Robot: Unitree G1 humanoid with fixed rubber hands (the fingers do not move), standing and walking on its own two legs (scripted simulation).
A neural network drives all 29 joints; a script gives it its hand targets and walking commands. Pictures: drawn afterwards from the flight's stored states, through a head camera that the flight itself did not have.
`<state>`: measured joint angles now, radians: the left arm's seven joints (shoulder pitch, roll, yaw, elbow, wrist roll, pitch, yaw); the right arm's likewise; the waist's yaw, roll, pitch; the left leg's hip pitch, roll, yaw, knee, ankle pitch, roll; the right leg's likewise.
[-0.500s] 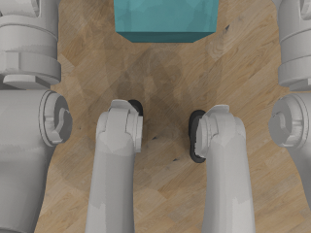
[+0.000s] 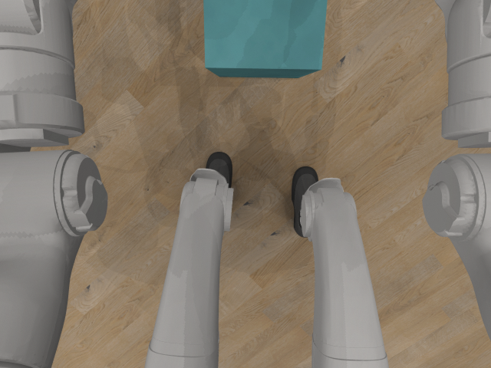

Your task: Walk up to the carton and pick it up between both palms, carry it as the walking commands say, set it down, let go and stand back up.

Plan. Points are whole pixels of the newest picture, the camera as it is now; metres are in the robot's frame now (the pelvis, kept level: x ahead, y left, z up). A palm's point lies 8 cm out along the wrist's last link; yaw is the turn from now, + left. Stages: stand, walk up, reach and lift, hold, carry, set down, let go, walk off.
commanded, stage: set down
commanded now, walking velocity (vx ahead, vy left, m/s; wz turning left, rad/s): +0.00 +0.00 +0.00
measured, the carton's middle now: out of the picture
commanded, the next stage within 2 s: let go in 0.28 s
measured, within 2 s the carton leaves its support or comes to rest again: neither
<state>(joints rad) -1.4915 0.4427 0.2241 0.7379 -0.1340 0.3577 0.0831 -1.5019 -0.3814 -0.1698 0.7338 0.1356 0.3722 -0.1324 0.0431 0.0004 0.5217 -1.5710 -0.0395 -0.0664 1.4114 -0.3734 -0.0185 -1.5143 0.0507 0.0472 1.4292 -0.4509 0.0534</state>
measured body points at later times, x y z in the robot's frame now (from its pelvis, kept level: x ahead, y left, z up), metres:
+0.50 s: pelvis +0.04 +0.01 +0.08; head +0.37 +0.03 +0.39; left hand +0.56 +0.23 -0.04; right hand +0.57 -0.16 -0.04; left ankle +0.13 +0.12 -0.56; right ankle +0.10 -0.14 -0.56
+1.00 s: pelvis +0.11 +0.00 +0.16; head +0.28 +0.00 +0.57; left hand +0.40 +0.23 +0.06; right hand +0.42 -0.21 +0.05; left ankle +0.13 +0.12 -0.56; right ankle +0.10 -0.14 -0.56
